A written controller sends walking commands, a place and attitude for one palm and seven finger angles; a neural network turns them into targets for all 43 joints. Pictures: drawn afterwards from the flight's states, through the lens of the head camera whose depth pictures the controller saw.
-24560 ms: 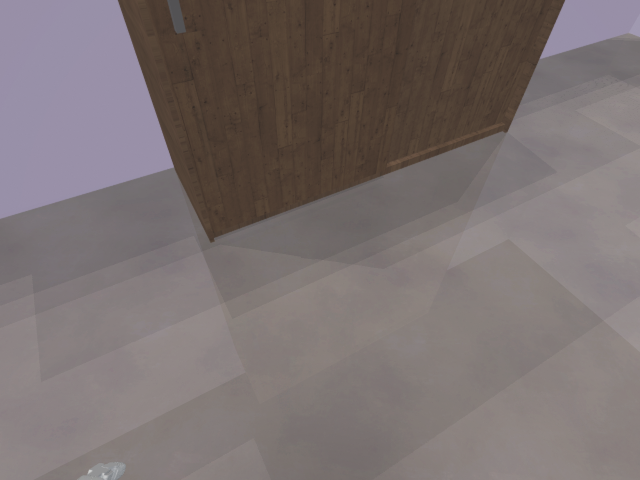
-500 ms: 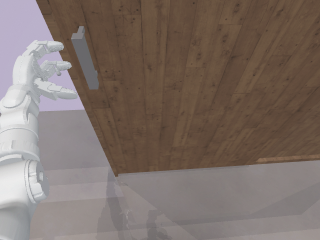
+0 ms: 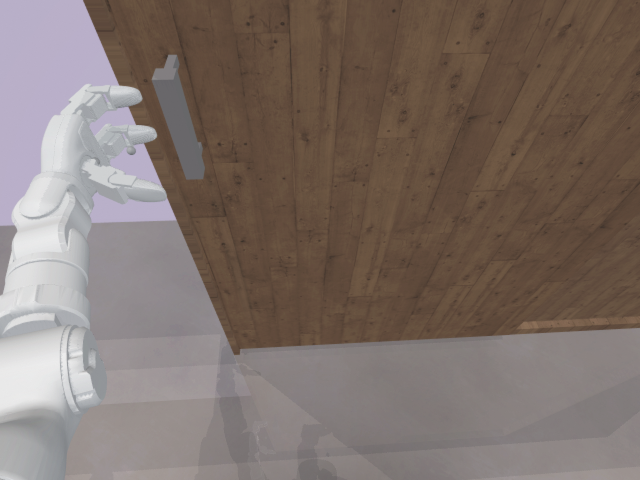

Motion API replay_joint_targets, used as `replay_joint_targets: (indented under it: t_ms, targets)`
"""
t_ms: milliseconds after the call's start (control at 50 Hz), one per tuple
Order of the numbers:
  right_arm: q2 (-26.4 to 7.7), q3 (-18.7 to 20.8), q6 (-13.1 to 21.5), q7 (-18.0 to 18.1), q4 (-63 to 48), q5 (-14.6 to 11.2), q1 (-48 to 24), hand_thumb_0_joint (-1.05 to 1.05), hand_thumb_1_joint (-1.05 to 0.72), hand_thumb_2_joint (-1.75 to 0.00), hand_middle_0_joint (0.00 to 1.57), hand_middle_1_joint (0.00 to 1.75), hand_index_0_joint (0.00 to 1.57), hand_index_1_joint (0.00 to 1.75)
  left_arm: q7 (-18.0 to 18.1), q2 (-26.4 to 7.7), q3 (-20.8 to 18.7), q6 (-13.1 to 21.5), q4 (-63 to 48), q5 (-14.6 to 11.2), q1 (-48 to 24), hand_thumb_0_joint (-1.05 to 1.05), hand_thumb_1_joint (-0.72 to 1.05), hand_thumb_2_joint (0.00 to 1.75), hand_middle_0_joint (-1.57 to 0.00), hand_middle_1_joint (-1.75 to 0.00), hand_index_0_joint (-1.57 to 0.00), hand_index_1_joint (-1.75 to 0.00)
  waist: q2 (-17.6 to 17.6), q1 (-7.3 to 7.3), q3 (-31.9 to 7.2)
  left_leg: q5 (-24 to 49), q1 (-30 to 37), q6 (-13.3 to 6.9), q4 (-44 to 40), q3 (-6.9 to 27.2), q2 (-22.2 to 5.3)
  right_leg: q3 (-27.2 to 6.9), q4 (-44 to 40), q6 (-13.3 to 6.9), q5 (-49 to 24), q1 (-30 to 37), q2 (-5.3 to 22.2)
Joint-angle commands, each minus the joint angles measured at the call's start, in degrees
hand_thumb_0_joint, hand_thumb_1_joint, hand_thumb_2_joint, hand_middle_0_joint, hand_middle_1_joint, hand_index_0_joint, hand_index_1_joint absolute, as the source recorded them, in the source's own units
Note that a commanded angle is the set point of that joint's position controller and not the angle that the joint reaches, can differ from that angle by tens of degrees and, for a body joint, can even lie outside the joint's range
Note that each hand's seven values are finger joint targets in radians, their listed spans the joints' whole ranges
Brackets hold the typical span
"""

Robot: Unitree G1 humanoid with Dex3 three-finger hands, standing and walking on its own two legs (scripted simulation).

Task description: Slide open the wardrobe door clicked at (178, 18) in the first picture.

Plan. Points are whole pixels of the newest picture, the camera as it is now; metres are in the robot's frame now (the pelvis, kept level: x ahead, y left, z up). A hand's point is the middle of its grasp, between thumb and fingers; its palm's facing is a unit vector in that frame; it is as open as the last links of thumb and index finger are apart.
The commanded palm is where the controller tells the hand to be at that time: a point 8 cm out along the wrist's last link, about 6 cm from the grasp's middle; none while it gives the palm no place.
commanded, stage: feel for the door with the fingertips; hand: left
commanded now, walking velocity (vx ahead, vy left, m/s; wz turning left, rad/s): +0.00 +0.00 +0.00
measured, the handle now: (184, 120) +0.53 +0.18 +0.16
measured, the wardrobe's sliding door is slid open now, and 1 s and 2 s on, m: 0.00 0.00 0.00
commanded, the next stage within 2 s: slide the fingers in behind the handle in 0.40 s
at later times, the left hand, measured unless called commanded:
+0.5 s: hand (151, 144) +0.48 +0.21 +0.16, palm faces +0.05 -1.00 -0.01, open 13.8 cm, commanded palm +0.46 +0.25 +0.16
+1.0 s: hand (172, 146) +0.47 +0.18 +0.16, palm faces +0.03 -1.00 +0.00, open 14.0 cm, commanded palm +0.44 +0.23 +0.16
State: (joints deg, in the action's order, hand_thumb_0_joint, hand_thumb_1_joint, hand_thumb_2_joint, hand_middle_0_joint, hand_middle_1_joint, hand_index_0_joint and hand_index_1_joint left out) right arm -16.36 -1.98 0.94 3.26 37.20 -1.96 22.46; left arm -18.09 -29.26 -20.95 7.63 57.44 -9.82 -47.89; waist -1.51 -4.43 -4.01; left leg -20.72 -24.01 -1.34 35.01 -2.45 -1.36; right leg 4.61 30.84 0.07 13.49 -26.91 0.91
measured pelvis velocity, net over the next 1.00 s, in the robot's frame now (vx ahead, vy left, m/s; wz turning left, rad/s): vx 0.00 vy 0.00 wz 0.00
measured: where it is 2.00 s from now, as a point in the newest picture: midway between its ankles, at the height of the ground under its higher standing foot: outside the picture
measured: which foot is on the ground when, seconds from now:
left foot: down 0.00-1.00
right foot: down 0.00-1.00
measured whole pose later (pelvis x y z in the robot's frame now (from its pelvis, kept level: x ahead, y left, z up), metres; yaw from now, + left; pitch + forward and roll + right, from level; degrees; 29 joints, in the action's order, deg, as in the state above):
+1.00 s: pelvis +0.00 +0.00 +0.00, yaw +0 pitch +10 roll -1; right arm -15.6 -1.9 2.6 2.7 38.4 -1.4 21.9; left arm -12.1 -24.3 -18.6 9.2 59.0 -8.0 -50.5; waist -1.9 -4.8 -3.9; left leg -20.3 -24.1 -1.1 34.7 -2.6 -1.2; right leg 4.3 31.4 -0.1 13.5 -27.5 1.0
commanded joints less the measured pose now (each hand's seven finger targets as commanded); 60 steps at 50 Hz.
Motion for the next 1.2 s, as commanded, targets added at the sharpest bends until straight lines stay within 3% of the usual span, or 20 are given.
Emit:
replay_joint_targets:
  t_ms: [0, 60, 200, 240, 260, 320, 360, 420, 460, 520, 540, 600, 640, 680, 780, 900, 1000, 1040, 1120, 1180]
  targets:
    - [-8.72, 3.22, 2.28, 0.65, -4.61, 0.25, 2.99, 0.00, -0.90, -0.90, 0.20, 0.30, 0.20, 0.30, 1.74, -11.28, 0.30, 2.81, -12.64, -0.25, -29.23, 0.00, -0.50, 0.30, -0.30, -1.20, -0.30, -1.20, -4.06, -1.38, -18.00, 21.70, 6.94, 0.37, -3.70, 3.86, 0.25, -1.69, -0.38, -1.72, -16.80, 9.60, -1.76]
    - [-8.50, 3.19, 2.66, 0.51, -4.54, 0.64, 2.92, 0.00, -0.90, -0.90, 0.20, 0.30, 0.20, 0.30, 3.68, -11.55, -0.61, 3.61, -14.17, 0.27, -30.54, 0.00, -0.50, 0.30, -0.30, -1.20, -0.30, -1.20, -4.15, -0.88, -21.38, 23.50, 8.35, 0.46, -3.49, 3.96, 0.37, -1.88, 0.06, -1.83, -18.30, 11.28, -1.76]
    - [-8.40, 3.03, 2.71, 0.30, -4.49, 0.70, 3.07, 0.00, -0.90, -0.90, 0.20, 0.30, 0.20, 0.30, 5.30, -14.13, -2.69, 4.66, -10.99, 1.96, -29.52, 0.00, -0.50, 0.30, -0.30, -1.20, -0.30, -1.20, -1.64, -0.20, -20.17, 23.37, 5.75, 0.23, -3.77, 3.31, 0.46, -2.25, 0.42, -1.76, -20.15, 13.23, -1.63]
    - [-8.46, 2.92, 2.50, 0.45, -4.52, 0.70, 3.01, 0.00, -0.90, -0.90, 0.20, 0.30, 0.20, 0.30, 5.38, -15.65, -3.44, 5.07, -9.99, 2.21, -30.24, 0.00, -0.50, 0.30, -0.30, -1.20, -0.30, -1.20, -2.04, -0.35, -19.64, 22.79, 5.02, 0.09, -3.79, 3.10, 0.49, -2.51, 0.37, -1.62, -20.36, 13.52, -1.52]
    - [-8.35, 2.80, 2.60, 0.36, -4.67, 0.64, 2.90, 0.00, -0.90, -0.90, 0.20, 0.30, 0.20, 0.30, 5.07, -13.73, -1.74, 5.12, -9.81, 2.22, -31.57, 0.00, -0.50, 0.30, -0.30, -1.20, -0.30, -1.20, -2.92, -0.88, -19.38, 21.54, 5.28, 0.13, -3.84, 3.00, 0.59, -2.56, 0.19, -1.64, -19.33, 12.69, -1.56]
    - [-8.73, 3.02, 2.70, 0.74, -4.34, 0.62, 3.75, 0.00, -0.90, -0.90, 0.20, 0.30, 0.20, 0.30, 4.50, -14.09, -1.76, 5.87, -8.00, 1.87, -33.21, 0.00, -0.50, 0.30, -0.30, -1.20, -0.30, -1.20, -0.44, -1.78, -19.32, 20.24, 4.75, -0.23, -3.60, 2.94, 0.54, -2.60, 0.03, -1.44, -18.93, 12.63, -1.51]
    - [-8.69, 2.98, 2.80, 0.77, -4.11, 0.58, 3.85, 0.00, -0.90, -0.90, 0.20, 0.30, 0.20, 0.30, 3.88, -14.39, -1.55, 6.36, -8.58, 1.86, -34.69, 0.00, -0.50, 0.30, -0.30, -1.20, -0.30, -1.20, -3.44, -1.94, -21.20, 20.74, 5.94, -0.07, -3.30, 2.94, 0.70, -2.99, 0.13, -1.51, -19.32, 12.28, -1.57]
    - [-9.13, 3.02, 2.86, 0.94, -3.27, 0.58, 4.92, 0.00, -0.90, -0.90, 0.20, 0.30, 0.20, 0.30, 3.39, -15.62, -2.31, 6.58, -5.71, 1.35, -35.21, 0.00, -0.50, 0.30, -0.30, -1.20, -0.30, -1.20, -1.03, -2.44, -19.85, 19.52, 4.61, -0.24, -3.13, 3.15, 0.62, -2.79, -0.08, -1.35, -18.51, 11.88, -1.59]
    - [-9.06, 2.95, 3.01, 0.95, -2.84, 0.62, 4.97, 0.00, -0.90, -0.90, 0.20, 0.30, 0.20, 0.30, 3.31, -15.43, -1.53, 6.83, -6.11, 1.76, -37.82, 0.00, -0.50, 0.30, -0.30, -1.20, -0.30, -1.20, -3.73, -2.91, -19.82, 18.70, 4.73, 0.00, -3.26, 3.44, 0.71, -2.82, -0.07, -1.42, -17.27, 10.49, -1.58]
    - [-8.88, 3.29, 3.30, 0.76, -2.80, 0.85, 5.68, 0.00, -0.90, -0.90, 0.20, 0.30, 0.20, 0.30, 3.45, -11.93, 0.65, 7.43, -7.27, 1.39, -37.43, 0.00, -0.50, 0.30, -0.30, -1.20, -0.30, -1.20, -3.36, -3.16, -21.90, 21.54, 7.20, 0.05, -2.75, 3.82, 0.53, -2.28, 0.21, -1.40, -17.87, 9.89, -1.79]
    - [-8.96, 3.45, 3.44, 0.67, -2.69, 0.89, 5.60, 0.00, -0.90, -0.90, 0.20, 0.30, 0.20, 0.30, 3.57, -13.40, -1.05, 7.71, -8.35, 1.16, -36.43, 0.00, -0.50, 0.30, -0.30, -1.20, -0.30, -1.20, -4.86, -2.12, -23.51, 22.45, 7.75, 0.33, -2.61, 3.93, 0.55, -2.42, 0.33, -1.46, -18.17, 10.26, -1.82]
    - [-9.03, 3.36, 3.24, 0.60, -2.39, 0.71, 5.56, 0.00, -0.90, -0.90, 0.20, 0.30, 0.20, 0.30, 3.43, -13.00, -0.84, 7.12, -6.26, 0.99, -34.69, 0.00, -0.50, 0.30, -0.30, -1.20, -0.30, -1.20, -1.17, -2.46, -21.31, 20.41, 5.56, 0.03, -3.00, 3.55, 0.50, -2.33, 0.03, -1.35, -18.14, 11.08, -1.93]
    - [-8.98, 3.23, 3.38, 0.55, -2.61, 0.68, 5.10, 0.00, -0.90, -0.90, 0.20, 0.30, 0.20, 0.30, 3.34, -11.43, 0.73, 7.05, -7.10, 1.10, -35.05, 0.00, -0.50, 0.30, -0.30, -1.20, -0.30, -1.20, -3.54, -2.50, -19.50, 19.81, 5.53, 0.02, -3.45, 3.61, 0.57, -2.20, -0.16, -1.46, -17.03, 10.12, -1.81]
    - [-9.12, 3.39, 3.21, 0.59, -2.67, 0.69, 5.17, 0.00, -0.90, -0.90, 0.20, 0.30, 0.20, 0.30, 3.67, -13.92, -1.27, 6.84, -7.71, 1.45, -33.79, 0.00, -0.50, 0.30, -0.30, -1.20, -0.30, -1.20, -3.94, -1.59, -21.06, 19.88, 5.67, 0.00, -3.34, 3.42, 0.64, -2.45, -0.08, -1.57, -17.22, 10.96, -1.76]
    - [-8.75, 3.20, 3.36, 0.56, -3.02, 0.56, 4.58, 0.00, -0.90, -0.90, 0.20, 0.30, 0.20, 0.30, 3.68, -10.83, 0.95, 6.23, -8.29, 1.12, -33.56, 0.00, -0.50, 0.30, -0.30, -1.20, -0.30, -1.20, -3.64, -2.11, -19.40, 19.00, 5.83, 0.05, -3.68, 3.54, 0.60, -2.17, -0.35, -1.59, -16.27, 10.10, -1.78]
    - [-8.26, 3.41, 3.73, 0.21, -3.59, 0.57, 3.62, 0.00, -0.90, -0.90, 0.20, 0.30, 0.20, 0.30, 5.51, -7.98, 1.11, 5.52, -11.82, 0.42, -30.97, 0.00, -0.50, 0.30, -0.30, -1.20, -0.30, -1.20, -2.08, -0.86, -21.17, 22.65, 7.45, 0.33, -3.64, 3.48, 0.39, -1.95, 0.01, -1.57, -18.64, 11.59, -1.96]
    - [-7.88, 3.28, 3.44, 0.02, -3.83, 0.71, 2.86, 0.00, -0.90, -0.90, 0.20, 0.30, 0.20, 0.30, 7.96, -9.79, -0.58, 4.93, -12.64, 1.87, -30.63, 0.00, -0.50, 0.30, -0.30, -1.20, -0.30, -1.20, -0.77, -0.42, -20.00, 22.45, 6.03, 0.06, -3.97, 2.84, 0.58, -2.22, 0.06, -1.48, -20.14, 13.24, -1.76]
    - [-7.78, 3.27, 3.36, -0.03, -4.46, 0.81, 2.50, 0.00, -0.90, -0.90, 0.20, 0.30, 0.20, 0.30, 8.54, -11.36, -2.15, 5.50, -14.97, 2.03, -29.11, 0.00, -0.50, 0.30, -0.30, -1.20, -0.30, -1.20, -1.37, 0.63, -22.88, 25.13, 6.98, 0.01, -3.86, 2.65, 0.64, -2.52, 0.52, -1.57, -22.66, 15.81, -1.72]
    - [-7.40, 3.34, 3.18, 0.00, -4.46, 0.43, 1.99, 0.00, -0.90, -0.90, 0.20, 0.30, 0.20, 0.30, 7.85, -6.54, 1.68, 4.74, -14.46, 1.86, -28.10, 0.00, -0.50, 0.30, -0.30, -1.20, -0.30, -1.20, -0.66, -0.44, -20.16, 25.76, 8.06, 0.11, -3.91, 2.50, 0.28, -2.11, -0.10, -1.52, -22.37, 14.35, -1.80]
    - [-7.49, 3.33, 3.32, 0.13, -4.36, 0.39, 1.43, 0.00, -0.90, -0.90, 0.20, 0.30, 0.20, 0.30, 7.78, -6.79, 0.88, 3.94, -15.62, 0.90, -29.48, 0.00, -0.50, 0.30, -0.30, -1.20, -0.30, -1.20, -1.36, -0.32, -20.81, 24.18, 8.58, 0.08, -4.23, 2.46, 0.49, -2.32, -0.48, -1.56, -21.82, 14.25, -1.81]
